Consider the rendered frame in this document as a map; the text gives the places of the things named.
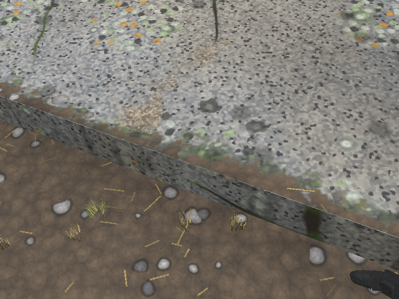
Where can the right robot hand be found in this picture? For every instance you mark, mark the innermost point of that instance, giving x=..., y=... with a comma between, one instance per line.
x=387, y=282

